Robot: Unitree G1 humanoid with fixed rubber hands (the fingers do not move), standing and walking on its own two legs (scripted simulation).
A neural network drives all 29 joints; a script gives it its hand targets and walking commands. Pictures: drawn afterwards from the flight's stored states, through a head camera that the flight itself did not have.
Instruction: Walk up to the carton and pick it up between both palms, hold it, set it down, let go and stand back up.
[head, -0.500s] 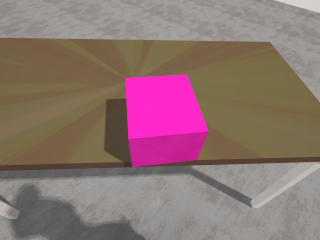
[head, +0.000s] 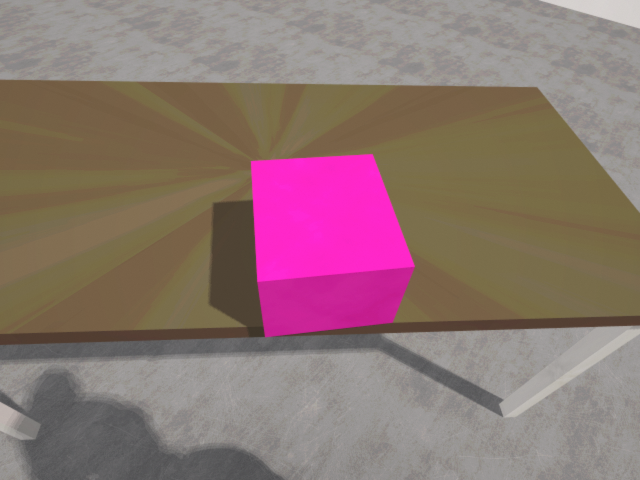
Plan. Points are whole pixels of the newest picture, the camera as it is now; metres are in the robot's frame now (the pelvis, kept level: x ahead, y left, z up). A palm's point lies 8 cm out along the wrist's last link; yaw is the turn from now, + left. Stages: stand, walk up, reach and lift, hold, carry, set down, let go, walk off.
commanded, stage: stand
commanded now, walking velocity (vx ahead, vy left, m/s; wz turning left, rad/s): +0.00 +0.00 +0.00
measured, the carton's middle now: (321, 241) +0.46 +0.00 +0.00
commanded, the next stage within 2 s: walk up in 1.14 s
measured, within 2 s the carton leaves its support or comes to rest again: neither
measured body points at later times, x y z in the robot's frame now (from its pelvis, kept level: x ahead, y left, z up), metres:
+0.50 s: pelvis -0.01 +0.00 +0.00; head +0.00 +0.00 +0.45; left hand -0.03 +0.20 -0.16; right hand -0.03 -0.21 -0.16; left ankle -0.01 +0.12 -0.74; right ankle -0.01 -0.13 -0.74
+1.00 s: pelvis -0.01 -0.01 +0.00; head +0.00 +0.00 +0.45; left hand -0.05 +0.19 -0.16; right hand -0.05 -0.20 -0.16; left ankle -0.01 +0.12 -0.74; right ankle -0.01 -0.13 -0.74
